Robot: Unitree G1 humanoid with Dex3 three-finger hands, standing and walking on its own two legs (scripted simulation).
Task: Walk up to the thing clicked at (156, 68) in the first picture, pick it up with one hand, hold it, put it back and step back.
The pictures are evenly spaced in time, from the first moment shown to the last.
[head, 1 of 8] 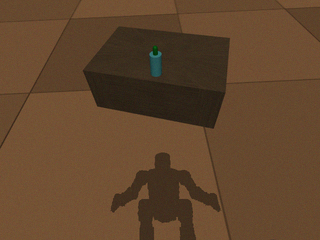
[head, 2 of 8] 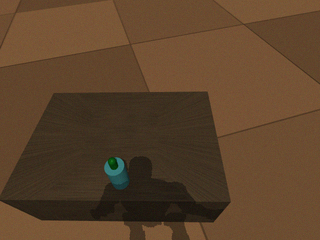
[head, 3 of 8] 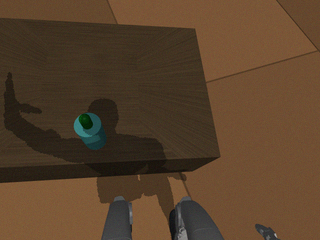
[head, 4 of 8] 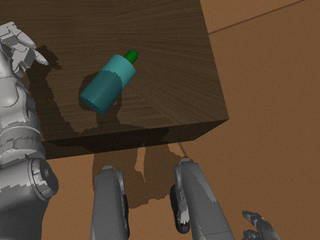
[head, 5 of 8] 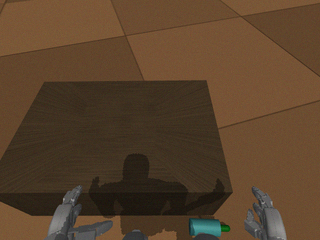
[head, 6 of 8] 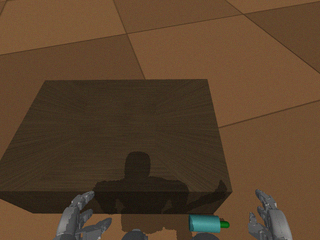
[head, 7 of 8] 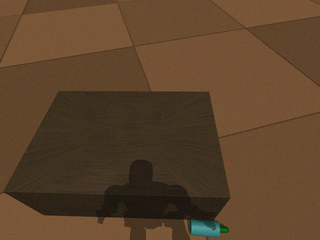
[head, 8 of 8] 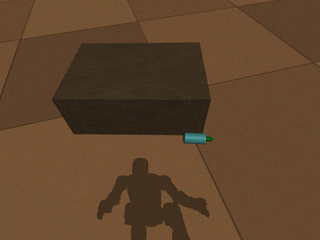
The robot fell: no
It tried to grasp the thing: yes
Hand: left
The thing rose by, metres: 0.01
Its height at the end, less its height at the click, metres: -0.45
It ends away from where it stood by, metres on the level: 0.47
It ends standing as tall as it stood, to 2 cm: no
